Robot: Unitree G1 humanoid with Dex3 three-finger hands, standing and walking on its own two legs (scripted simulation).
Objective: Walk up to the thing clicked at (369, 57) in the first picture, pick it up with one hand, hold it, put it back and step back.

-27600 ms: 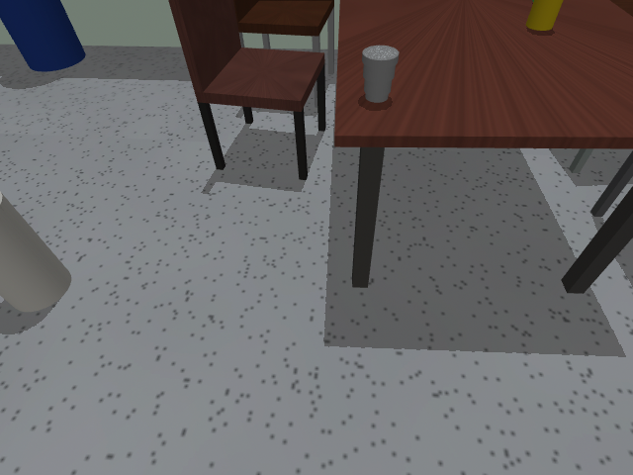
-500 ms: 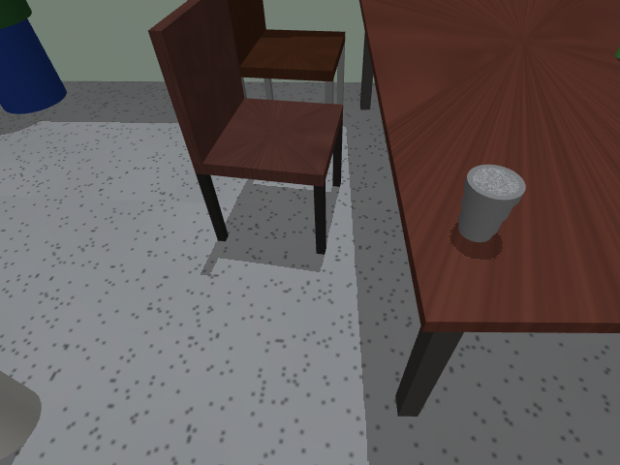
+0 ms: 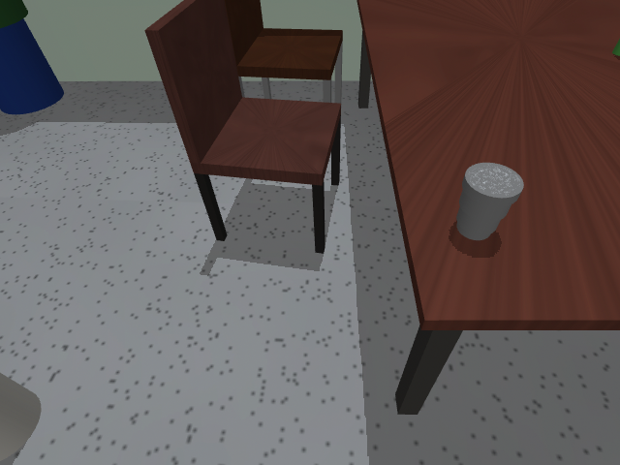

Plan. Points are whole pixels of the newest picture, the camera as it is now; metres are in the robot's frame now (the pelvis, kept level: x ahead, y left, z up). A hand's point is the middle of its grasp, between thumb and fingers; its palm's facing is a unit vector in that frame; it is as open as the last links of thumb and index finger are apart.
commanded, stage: stand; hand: right
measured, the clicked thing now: (483, 205) +0.51 -0.26 +0.02
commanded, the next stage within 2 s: step back in 1.74 s
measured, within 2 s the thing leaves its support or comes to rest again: neither
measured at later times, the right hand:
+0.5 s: hand out of the picture +0.06 -0.25 -0.16, palm faces -0.04 +0.94 -0.34, open 7.4 cm
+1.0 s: hand out of the picture +0.06 -0.25 -0.16, palm faces -0.04 +0.94 -0.34, open 7.4 cm
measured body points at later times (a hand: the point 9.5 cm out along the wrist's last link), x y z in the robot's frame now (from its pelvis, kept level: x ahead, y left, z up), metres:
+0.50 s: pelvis +0.00 +0.00 +0.00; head +0.00 +0.00 +0.45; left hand +0.07 +0.30 -0.13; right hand +0.06 -0.30 -0.14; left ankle -0.05 +0.14 -0.75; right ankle +0.03 -0.11 -0.75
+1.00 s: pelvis +0.00 +0.00 +0.00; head +0.01 +0.00 +0.45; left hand +0.07 +0.30 -0.13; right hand +0.06 -0.30 -0.14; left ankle -0.05 +0.14 -0.75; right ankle +0.03 -0.11 -0.75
